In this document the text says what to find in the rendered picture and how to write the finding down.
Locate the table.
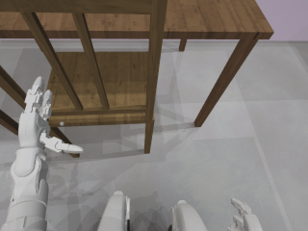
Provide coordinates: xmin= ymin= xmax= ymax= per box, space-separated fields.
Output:
xmin=0 ymin=0 xmax=274 ymax=136

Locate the robot right thigh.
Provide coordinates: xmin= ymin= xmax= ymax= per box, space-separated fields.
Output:
xmin=170 ymin=203 xmax=208 ymax=231

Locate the left robot forearm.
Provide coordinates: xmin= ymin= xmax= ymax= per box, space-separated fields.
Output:
xmin=0 ymin=146 xmax=49 ymax=231

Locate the robot thigh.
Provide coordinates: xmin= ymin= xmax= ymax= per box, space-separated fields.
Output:
xmin=97 ymin=194 xmax=130 ymax=231
xmin=170 ymin=203 xmax=208 ymax=231

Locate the robot left thigh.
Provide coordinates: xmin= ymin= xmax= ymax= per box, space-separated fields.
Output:
xmin=97 ymin=194 xmax=130 ymax=231

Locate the left robot hand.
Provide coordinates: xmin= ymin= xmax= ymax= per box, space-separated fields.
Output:
xmin=18 ymin=76 xmax=85 ymax=155

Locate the right robot hand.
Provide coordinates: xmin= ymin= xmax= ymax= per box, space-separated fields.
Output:
xmin=227 ymin=197 xmax=264 ymax=231

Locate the chair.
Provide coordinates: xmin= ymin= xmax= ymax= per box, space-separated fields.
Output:
xmin=0 ymin=0 xmax=167 ymax=158

